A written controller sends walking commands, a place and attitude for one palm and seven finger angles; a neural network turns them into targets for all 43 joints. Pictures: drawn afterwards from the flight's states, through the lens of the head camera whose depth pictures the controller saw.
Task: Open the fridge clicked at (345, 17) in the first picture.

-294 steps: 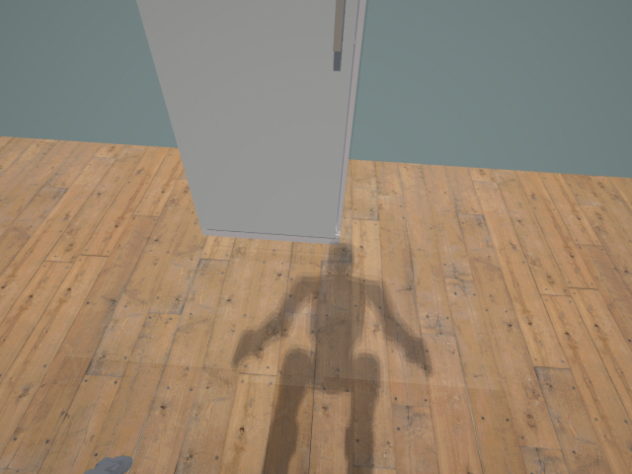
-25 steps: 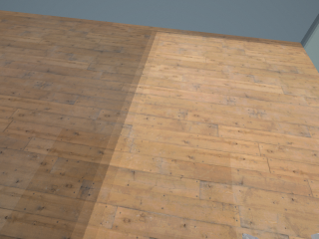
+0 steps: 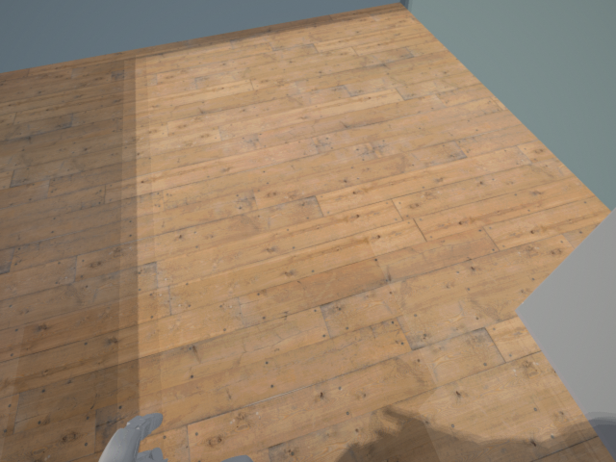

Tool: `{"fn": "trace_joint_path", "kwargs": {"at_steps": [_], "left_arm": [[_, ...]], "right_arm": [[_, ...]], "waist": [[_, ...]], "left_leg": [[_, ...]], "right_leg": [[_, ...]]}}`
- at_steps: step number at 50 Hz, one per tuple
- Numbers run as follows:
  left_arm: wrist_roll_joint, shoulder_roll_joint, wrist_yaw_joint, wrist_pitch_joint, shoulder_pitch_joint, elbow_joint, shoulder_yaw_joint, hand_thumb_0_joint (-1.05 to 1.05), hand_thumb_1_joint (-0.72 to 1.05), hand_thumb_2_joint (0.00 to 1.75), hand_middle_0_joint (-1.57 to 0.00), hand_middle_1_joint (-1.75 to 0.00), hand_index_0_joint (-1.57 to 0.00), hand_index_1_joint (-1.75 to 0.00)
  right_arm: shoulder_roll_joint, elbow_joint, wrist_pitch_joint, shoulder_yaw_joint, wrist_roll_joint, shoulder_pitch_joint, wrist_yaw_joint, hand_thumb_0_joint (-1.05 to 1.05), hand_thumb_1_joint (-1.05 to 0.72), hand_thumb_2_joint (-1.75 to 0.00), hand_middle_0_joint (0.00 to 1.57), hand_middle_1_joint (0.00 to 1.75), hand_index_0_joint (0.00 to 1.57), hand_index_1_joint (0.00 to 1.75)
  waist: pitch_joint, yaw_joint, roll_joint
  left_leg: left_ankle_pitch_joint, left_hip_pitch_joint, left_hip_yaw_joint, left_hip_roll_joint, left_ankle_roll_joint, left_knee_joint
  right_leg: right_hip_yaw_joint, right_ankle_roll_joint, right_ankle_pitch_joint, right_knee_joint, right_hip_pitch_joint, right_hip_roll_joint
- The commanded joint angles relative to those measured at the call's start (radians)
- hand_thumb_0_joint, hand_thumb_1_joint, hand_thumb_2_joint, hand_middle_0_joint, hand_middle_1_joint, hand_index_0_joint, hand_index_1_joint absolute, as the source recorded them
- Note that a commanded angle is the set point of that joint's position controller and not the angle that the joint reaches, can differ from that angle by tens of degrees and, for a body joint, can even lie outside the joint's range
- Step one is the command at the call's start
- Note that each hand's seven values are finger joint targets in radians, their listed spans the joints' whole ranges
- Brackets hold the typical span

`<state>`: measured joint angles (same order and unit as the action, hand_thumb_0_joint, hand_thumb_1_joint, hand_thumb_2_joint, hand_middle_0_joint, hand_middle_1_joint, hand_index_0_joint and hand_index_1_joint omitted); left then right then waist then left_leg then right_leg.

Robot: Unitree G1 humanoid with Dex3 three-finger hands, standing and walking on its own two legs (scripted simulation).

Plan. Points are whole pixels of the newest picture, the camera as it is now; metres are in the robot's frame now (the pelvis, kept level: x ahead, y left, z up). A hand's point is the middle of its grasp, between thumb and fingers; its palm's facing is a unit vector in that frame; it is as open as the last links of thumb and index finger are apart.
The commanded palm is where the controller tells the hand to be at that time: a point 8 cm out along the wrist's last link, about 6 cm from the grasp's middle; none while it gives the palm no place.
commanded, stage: turn to face it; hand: right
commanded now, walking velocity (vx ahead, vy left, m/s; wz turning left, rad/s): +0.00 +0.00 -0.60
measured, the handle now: out of the picture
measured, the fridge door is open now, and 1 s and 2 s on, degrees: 0 0 0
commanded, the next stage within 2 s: take the last steps up to it in 1.90 s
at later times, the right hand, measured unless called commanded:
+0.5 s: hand out of the picture +0.07 -0.20 -0.13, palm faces +0.28 +0.92 -0.29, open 7.4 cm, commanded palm none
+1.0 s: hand out of the picture -0.07 -0.26 -0.15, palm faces +0.58 +0.77 -0.25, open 7.4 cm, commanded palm none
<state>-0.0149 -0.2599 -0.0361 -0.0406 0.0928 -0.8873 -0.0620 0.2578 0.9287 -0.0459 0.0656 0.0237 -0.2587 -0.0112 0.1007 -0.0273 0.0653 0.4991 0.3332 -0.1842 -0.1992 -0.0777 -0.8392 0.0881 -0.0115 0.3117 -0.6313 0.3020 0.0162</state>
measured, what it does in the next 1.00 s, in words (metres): steps on the spot, turning right: left foot, then right foot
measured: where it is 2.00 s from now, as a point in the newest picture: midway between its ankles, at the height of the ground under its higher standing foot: outside the picture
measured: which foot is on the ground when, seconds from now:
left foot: up 0.00-0.38, down 0.40-0.76, up 0.78-1.00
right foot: down 0.00-0.40, up 0.42-0.74, down 0.76-1.00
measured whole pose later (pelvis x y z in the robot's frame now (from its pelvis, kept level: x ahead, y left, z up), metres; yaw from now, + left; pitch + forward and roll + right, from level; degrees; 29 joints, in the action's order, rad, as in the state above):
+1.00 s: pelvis -0.01 -0.03 +0.02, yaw -35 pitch +1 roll +2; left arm -0.02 -0.22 -0.01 -0.02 0.18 -0.90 -0.04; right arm 0.28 0.90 -0.06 0.08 0.02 -0.18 -0.01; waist 0.08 0.01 0.03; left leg 0.42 0.49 -0.03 -0.11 -0.10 -1.09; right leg -0.01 -0.05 0.25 -0.50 0.27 -0.01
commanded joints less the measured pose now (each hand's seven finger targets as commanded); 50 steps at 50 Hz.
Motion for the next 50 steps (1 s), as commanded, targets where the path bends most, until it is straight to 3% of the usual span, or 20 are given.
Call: {"fn": "trace_joint_path", "kwargs": {"at_steps": [1,3,5,11,15,17,18,19,20,21,25,32,36,37,38,39,40,43,45,50], "left_arm": [[-0.003,-0.233,0.042,0.026,0.15,0.031,-0.065,0.0,0.9,0.9,-0.2,-0.3,-0.2,-0.3],[-0.007,-0.186,0.042,0.031,0.055,0.061,-0.047,0.0,0.9,0.9,-0.2,-0.3,-0.2,-0.3],[-0.005,-0.18,0.041,0.033,0.053,0.066,-0.045,0.0,0.9,0.9,-0.2,-0.3,-0.2,-0.3],[-0.009,-0.188,0.036,0.023,0.088,0.062,-0.056,0.0,0.9,0.9,-0.2,-0.3,-0.2,-0.3],[-0.012,-0.187,0.034,0.017,0.067,0.073,-0.063,0.0,0.9,0.9,-0.2,-0.3,-0.2,-0.3],[-0.008,-0.181,0.033,0.015,0.049,0.078,-0.064,0.0,0.9,0.9,-0.2,-0.3,-0.2,-0.3],[-0.001,-0.159,0.031,0.015,0.045,0.085,-0.063,0.0,0.9,0.9,-0.2,-0.3,-0.2,-0.3],[0.009,-0.098,0.025,0.018,0.075,0.093,-0.054,0.0,0.9,0.9,-0.2,-0.3,-0.2,-0.3],[0.004,-0.063,0.023,0.019,0.087,0.118,-0.047,0.0,0.9,0.9,-0.2,-0.3,-0.2,-0.3],[-0.006,-0.11,0.025,0.004,0.079,0.106,-0.06,0.0,0.9,0.9,-0.2,-0.3,-0.2,-0.3],[-0.009,-0.081,0.0,-0.018,0.094,0.052,-0.051,0.0,0.9,0.9,-0.2,-0.3,-0.2,-0.3],[0.001,-0.049,-0.006,-0.012,0.003,0.068,-0.028,0.0,0.9,0.9,-0.2,-0.3,-0.2,-0.3],[0.002,-0.07,0.001,0.005,0.076,0.059,-0.027,0.0,0.9,0.9,-0.2,-0.3,-0.2,-0.3],[0.0,-0.109,0.001,0.015,0.132,0.047,-0.038,0.0,0.9,0.9,-0.2,-0.3,-0.2,-0.3],[-0.008,-0.225,0.006,0.027,0.192,0.046,-0.066,0.0,0.9,0.9,-0.2,-0.3,-0.2,-0.3],[-0.002,-0.294,0.013,0.024,0.265,0.027,-0.078,0.0,0.9,0.9,-0.2,-0.3,-0.2,-0.3],[-0.002,-0.266,0.03,0.03,0.3,-0.002,-0.075,0.0,0.9,0.9,-0.2,-0.3,-0.2,-0.3],[-0.008,-0.182,0.044,0.035,0.131,0.045,-0.045,0.0,0.9,0.9,-0.2,-0.3,-0.2,-0.3],[-0.006,-0.166,0.044,0.038,0.109,0.053,-0.038,0.0,0.9,0.9,-0.2,-0.3,-0.2,-0.3],[-0.005,-0.172,0.043,0.034,0.145,0.043,-0.044,0.0,0.9,0.9,-0.2,-0.3,-0.2,-0.3]], "right_arm": [[0.092,-0.141,0.019,0.026,-0.012,0.128,-0.007,0.0,-0.9,-0.9,0.2,0.3,0.2,0.3],[0.086,-0.113,0.019,0.03,-0.007,0.078,0.004,0.0,-0.9,-0.9,0.2,0.3,0.2,0.3],[0.084,-0.109,0.016,0.029,-0.008,0.062,0.005,0.0,-0.9,-0.9,0.2,0.3,0.2,0.3],[0.076,-0.148,0.018,0.024,-0.011,0.117,-0.001,0.0,-0.9,-0.9,0.2,0.3,0.2,0.3],[0.066,-0.158,0.027,0.019,-0.017,0.091,-0.007,0.0,-0.9,-0.9,0.2,0.3,0.2,0.3],[0.075,-0.151,0.038,0.02,-0.019,0.032,-0.01,0.0,-0.9,-0.9,0.2,0.3,0.2,0.3],[0.098,-0.142,0.048,0.026,-0.017,-0.01,-0.014,0.0,-0.9,-0.9,0.2,0.3,0.2,0.3],[0.176,-0.142,0.061,0.04,-0.002,-0.039,-0.022,0.0,-0.9,-0.9,0.2,0.3,0.2,0.3],[0.239,-0.151,0.06,0.046,0.005,-0.034,-0.023,0.0,-0.9,-0.9,0.2,0.3,0.2,0.3],[0.212,-0.155,0.058,0.048,-0.004,-0.019,-0.03,0.0,-0.9,-0.9,0.2,0.3,0.2,0.3],[0.121,-0.178,0.056,0.015,0.001,0.129,-0.025,0.0,-0.9,-0.9,0.2,0.3,0.2,0.3],[0.181,-0.123,0.044,0.034,0.01,0.023,-0.022,0.0,-0.9,-0.9,0.2,0.3,0.2,0.3],[0.19,-0.107,0.032,0.043,0.002,0.02,-0.015,0.0,-0.9,-0.9,0.2,0.3,0.2,0.3],[0.179,-0.114,0.025,0.044,-0.007,0.018,-0.011,0.0,-0.9,-0.9,0.2,0.3,0.2,0.3],[0.119,-0.145,0.02,0.038,-0.015,0.01,-0.004,0.0,-0.9,-0.9,0.2,0.3,0.2,0.3],[0.073,-0.191,0.021,0.014,-0.009,0.077,-0.003,0.0,-0.9,-0.9,0.2,0.3,0.2,0.3],[0.083,-0.181,0.01,0.017,-0.005,0.139,-0.016,0.0,-0.9,-0.9,0.2,0.3,0.2,0.3],[0.083,-0.135,0.018,0.027,-0.01,0.116,-0.001,0.0,-0.9,-0.9,0.2,0.3,0.2,0.3],[0.084,-0.117,0.016,0.027,-0.009,0.088,0.003,0.0,-0.9,-0.9,0.2,0.3,0.2,0.3],[0.08,-0.132,0.016,0.023,-0.012,0.117,-0.001,0.0,-0.9,-0.9,0.2,0.3,0.2,0.3]], "waist": [[-0.173,0.102,-0.286],[-0.135,0.049,-0.223],[-0.144,0.046,-0.232],[-0.145,0.066,-0.202],[-0.156,0.049,-0.236],[-0.176,0.014,-0.207],[-0.186,-0.01,-0.15],[-0.219,-0.017,0.064],[-0.206,-0.015,0.242],[-0.195,-0.014,0.18],[-0.063,0.051,0.122],[-0.09,-0.014,0.157],[-0.147,0.02,0.129],[-0.188,0.055,0.032],[-0.23,0.087,-0.258],[-0.233,0.124,-0.382],[-0.251,0.145,-0.354],[-0.159,0.063,-0.221],[-0.155,0.051,-0.211],[-0.158,0.065,-0.206]], "left_leg": [[0.047,0.3,0.168,0.051,-0.014,-0.346],[-0.055,0.247,0.164,0.068,-0.019,-0.318],[-0.081,0.215,0.163,0.085,-0.024,-0.26],[-0.065,0.168,0.172,0.128,-0.023,-0.087],[-0.079,0.032,0.162,0.169,-0.006,0.094],[-0.193,-0.094,0.153,0.181,0.0,0.273],[-0.299,-0.22,0.168,0.149,0.005,0.422],[-0.361,-0.38,0.36,-0.059,0.065,0.535],[-0.519,-0.373,0.548,-0.291,0.188,0.542],[-0.501,-0.265,0.517,-0.308,0.235,0.541],[-0.451,-0.115,0.224,-0.129,0.185,0.515],[-0.592,-0.211,0.111,-0.162,0.191,0.451],[-0.615,-0.194,0.038,-0.151,0.127,0.294],[-0.547,-0.105,0.013,-0.133,0.082,0.164],[-0.179,0.152,-0.026,-0.006,0.002,-0.068],[0.205,0.282,0.049,0.062,-0.022,-0.235],[0.157,0.291,0.153,0.057,-0.009,-0.328],[-0.049,0.275,0.174,0.057,-0.014,-0.367],[-0.093,0.229,0.169,0.072,-0.02,-0.322],[-0.093,0.216,0.176,0.105,-0.03,-0.199]], "right_leg": [[-0.369,-0.19,-0.61,0.234,-0.25,0.328],[-0.283,-0.141,-0.565,0.246,-0.182,0.238],[-0.27,-0.136,-0.553,0.253,-0.178,0.207],[-0.379,-0.165,-0.472,0.253,-0.174,0.209],[-0.442,-0.157,-0.51,0.213,-0.106,0.181],[-0.445,-0.128,-0.505,0.154,-0.053,0.15],[-0.42,-0.085,-0.396,0.094,0.03,0.108],[-0.299,-0.007,-0.138,-0.082,0.197,-0.001],[-0.144,0.053,0.285,-0.306,0.32,-0.111],[-0.19,0.047,0.281,-0.472,0.284,-0.052],[-0.116,0.076,0.086,-0.616,0.267,0.007],[0.002,0.083,0.142,-0.23,0.155,0.014],[0.037,0.058,-0.002,0.058,-0.018,-0.005],[0.0,0.042,-0.141,0.19,-0.162,0.02],[-0.334,-0.067,-0.433,0.244,-0.34,0.258],[-0.491,-0.188,-0.725,0.255,-0.347,0.417],[-0.488,-0.193,-0.689,0.251,-0.314,0.391],[-0.338,-0.149,-0.555,0.251,-0.205,0.254],[-0.288,-0.132,-0.568,0.259,-0.181,0.212],[-0.353,-0.154,-0.548,0.267,-0.226,0.204]]}}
